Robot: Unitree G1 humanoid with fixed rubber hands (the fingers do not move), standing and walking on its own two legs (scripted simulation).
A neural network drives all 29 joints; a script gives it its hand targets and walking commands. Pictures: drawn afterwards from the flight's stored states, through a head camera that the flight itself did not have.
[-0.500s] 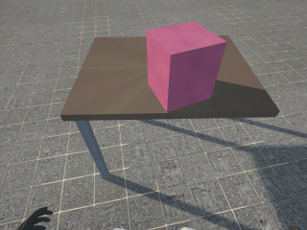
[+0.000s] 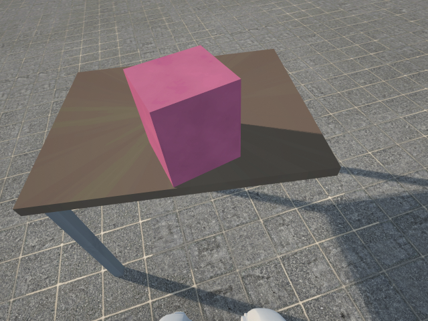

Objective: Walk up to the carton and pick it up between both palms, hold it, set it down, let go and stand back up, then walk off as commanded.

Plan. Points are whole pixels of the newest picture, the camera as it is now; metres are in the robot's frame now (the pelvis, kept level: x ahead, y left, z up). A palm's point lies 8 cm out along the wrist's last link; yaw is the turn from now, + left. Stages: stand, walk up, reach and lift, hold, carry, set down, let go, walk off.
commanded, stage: walk up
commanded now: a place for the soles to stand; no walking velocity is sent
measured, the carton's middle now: (186, 116) +0.60 +0.10 +0.04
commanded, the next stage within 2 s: none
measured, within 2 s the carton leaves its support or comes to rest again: neither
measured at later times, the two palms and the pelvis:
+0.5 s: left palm out of the picture +0.13 +0.23 -0.04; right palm out of the picture +0.25 -0.42 -0.11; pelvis +0.15 -0.10 +0.01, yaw -1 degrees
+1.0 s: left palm (144, 213) +0.34 +0.18 -0.01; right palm out of the picture +0.30 -0.47 -0.13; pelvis +0.24 -0.15 +0.01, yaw -2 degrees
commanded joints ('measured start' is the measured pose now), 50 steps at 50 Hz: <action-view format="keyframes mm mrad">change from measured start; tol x64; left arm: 1 351 215 177 107 -39 -4 -35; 50 100 172 156 71 -22 -46 223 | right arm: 1 -313 -267 -114 -90 -55 -10 10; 50 -72 -116 -113 -31 -66 156 84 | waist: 1 202 138 -9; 50 17 -128 -212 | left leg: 1 -532 122 -153 -207 -528 109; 8 -595 -102 -291 789 -81 18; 22 -40 -200 171 -245 122 53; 25 691 216 -591 -160 237 469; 31 -339 165 -443 -228 70 249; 50 -416 -145 -186 394 -158 56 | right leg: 1 389 -129 103 -605 -130 -51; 8 80 -409 814 -1381 -205 121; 21 804 -129 46 -766 1169 194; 25 -216 49 -6 315 219 210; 33 246 -130 161 -969 304 63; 50 693 -285 238 -695 1116 200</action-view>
